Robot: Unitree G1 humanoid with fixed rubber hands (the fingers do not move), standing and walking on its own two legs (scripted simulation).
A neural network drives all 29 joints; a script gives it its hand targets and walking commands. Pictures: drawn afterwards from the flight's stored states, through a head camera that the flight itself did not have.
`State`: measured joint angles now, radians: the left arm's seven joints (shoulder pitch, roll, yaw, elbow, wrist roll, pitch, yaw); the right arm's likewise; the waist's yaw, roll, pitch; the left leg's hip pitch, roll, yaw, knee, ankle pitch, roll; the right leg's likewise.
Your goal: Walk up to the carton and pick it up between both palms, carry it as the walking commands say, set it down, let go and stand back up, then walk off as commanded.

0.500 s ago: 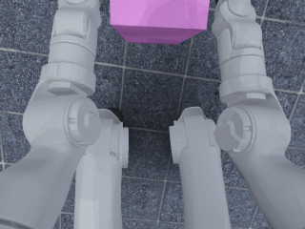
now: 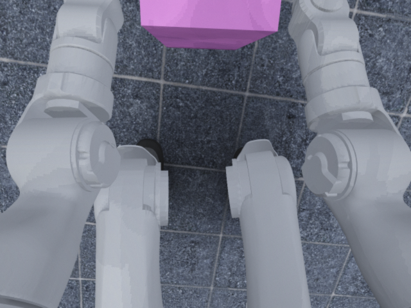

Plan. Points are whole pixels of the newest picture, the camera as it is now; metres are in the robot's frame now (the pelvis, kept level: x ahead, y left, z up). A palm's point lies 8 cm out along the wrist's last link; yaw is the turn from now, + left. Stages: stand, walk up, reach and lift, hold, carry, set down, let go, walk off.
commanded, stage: set down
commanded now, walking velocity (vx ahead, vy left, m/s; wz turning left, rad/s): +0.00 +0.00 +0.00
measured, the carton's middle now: out of the picture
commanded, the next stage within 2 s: let go in 1.48 s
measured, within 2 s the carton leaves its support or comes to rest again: neither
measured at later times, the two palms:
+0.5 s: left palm out of the picture +0.57 +0.15 -0.10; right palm out of the picture +0.56 -0.15 -0.09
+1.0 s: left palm out of the picture +0.57 +0.16 +0.04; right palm out of the picture +0.56 -0.16 +0.05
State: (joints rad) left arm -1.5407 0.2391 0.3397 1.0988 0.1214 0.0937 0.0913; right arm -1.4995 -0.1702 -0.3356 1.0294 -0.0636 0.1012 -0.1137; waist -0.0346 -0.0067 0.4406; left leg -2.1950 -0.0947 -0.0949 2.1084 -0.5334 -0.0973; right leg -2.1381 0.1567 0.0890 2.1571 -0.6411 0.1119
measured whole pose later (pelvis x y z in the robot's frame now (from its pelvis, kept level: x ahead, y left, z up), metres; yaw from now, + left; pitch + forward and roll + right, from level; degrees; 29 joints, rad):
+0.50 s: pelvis +0.02 +0.00 +0.04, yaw +0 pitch +44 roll +0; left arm -1.38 0.27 0.22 0.96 -0.03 0.12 0.13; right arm -1.33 -0.19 -0.22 0.89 0.05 0.13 -0.16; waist -0.04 -0.01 0.16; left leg -2.20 -0.08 -0.10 1.95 -0.53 -0.09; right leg -2.14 0.13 0.09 2.00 -0.63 0.09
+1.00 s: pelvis +0.03 +0.00 +0.16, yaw +1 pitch +47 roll -2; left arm -1.25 0.20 0.27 0.85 0.08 0.16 0.12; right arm -1.19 -0.14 -0.34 0.81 -0.03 0.14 -0.12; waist -0.04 0.00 0.01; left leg -1.90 -0.08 -0.11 1.51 -0.43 -0.06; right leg -1.84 0.09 0.08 1.54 -0.52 0.07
